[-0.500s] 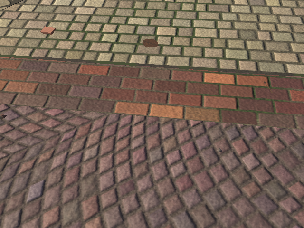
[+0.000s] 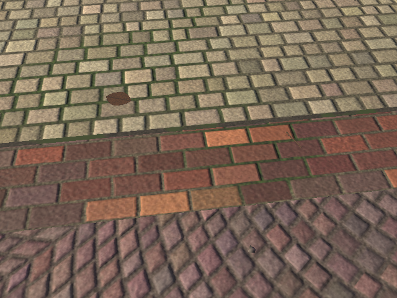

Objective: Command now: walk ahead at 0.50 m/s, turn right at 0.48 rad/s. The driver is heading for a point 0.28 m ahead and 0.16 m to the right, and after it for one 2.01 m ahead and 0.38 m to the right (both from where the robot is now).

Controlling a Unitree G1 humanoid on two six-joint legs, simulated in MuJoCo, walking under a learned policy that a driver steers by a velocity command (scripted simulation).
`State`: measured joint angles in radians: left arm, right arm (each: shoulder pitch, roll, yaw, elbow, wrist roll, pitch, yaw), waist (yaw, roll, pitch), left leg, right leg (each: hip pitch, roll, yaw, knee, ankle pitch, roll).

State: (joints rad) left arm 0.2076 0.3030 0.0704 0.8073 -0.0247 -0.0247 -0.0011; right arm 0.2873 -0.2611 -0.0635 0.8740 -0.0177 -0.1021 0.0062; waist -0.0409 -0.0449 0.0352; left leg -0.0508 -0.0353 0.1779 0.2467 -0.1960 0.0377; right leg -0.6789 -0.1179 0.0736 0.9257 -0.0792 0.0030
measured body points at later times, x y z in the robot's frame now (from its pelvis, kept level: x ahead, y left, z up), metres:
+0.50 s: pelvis +0.23 -0.07 +0.00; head +0.28 -0.10 +0.44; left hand +0.43 +0.18 -0.10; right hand +0.32 -0.39 -0.11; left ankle +0.35 +0.10 -0.67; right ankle +0.25 -0.14 -0.75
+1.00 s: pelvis +0.32 -0.05 -0.01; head +0.35 -0.06 +0.44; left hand +0.57 +0.13 -0.12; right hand +0.32 -0.35 -0.12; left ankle +0.41 +0.04 -0.75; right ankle +0.23 -0.17 -0.73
